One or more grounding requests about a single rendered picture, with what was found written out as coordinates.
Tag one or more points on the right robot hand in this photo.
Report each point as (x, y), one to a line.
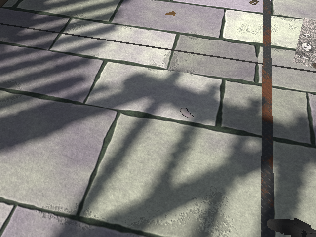
(293, 227)

